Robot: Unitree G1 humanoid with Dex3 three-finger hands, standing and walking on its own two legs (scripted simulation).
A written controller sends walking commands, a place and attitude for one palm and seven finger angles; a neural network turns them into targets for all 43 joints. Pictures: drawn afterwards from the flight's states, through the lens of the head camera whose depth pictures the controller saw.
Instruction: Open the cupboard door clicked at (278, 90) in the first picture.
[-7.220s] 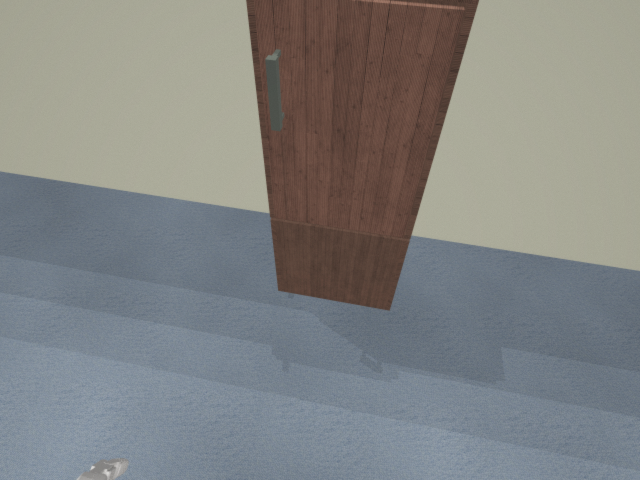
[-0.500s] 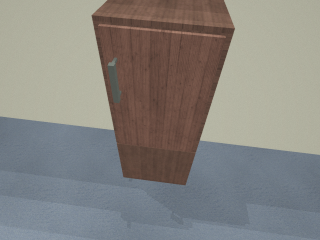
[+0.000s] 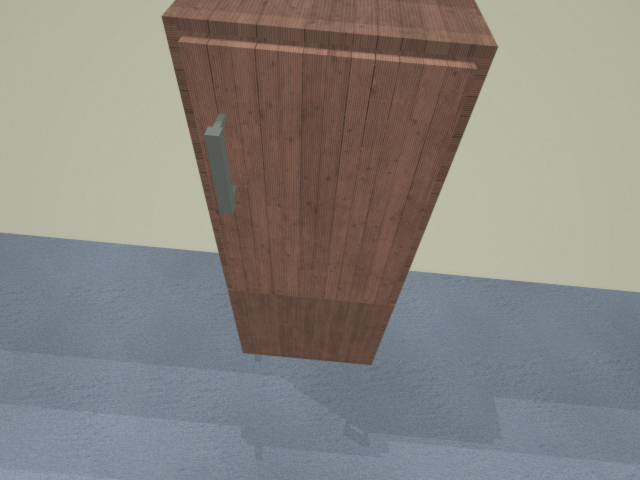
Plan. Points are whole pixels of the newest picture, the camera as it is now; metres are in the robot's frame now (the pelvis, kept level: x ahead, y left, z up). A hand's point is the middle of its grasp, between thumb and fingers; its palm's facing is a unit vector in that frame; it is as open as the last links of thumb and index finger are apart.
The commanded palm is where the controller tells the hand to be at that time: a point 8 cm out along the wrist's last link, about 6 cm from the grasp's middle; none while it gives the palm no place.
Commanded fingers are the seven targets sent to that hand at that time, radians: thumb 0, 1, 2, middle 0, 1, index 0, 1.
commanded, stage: come to a stop and stand still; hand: left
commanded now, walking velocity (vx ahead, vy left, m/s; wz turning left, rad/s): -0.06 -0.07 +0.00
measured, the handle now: (224, 166) +0.54 +0.19 +0.07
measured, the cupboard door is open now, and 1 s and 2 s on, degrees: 0 0 0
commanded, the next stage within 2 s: look again from close up in 0.84 s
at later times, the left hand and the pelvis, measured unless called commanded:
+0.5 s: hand out of the picture -0.01 +0.17 -0.18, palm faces +0.03 -0.98 -0.21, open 7.3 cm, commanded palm none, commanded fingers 0.00 0.90 0.90 -0.20 -0.30 -0.20 -0.30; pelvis -0.05 -0.01 -0.01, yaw -1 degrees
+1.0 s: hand out of the picture -0.07 +0.11 -0.18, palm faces +0.04 -0.99 -0.14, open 7.3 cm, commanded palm none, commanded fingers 0.00 0.90 0.90 -0.20 -0.30 -0.20 -0.30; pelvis -0.04 -0.04 +0.00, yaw +1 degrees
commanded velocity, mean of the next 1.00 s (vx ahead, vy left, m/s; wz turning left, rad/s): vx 0.00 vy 0.00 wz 0.00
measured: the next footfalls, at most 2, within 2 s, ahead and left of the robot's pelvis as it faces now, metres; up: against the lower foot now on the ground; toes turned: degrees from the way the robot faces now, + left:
none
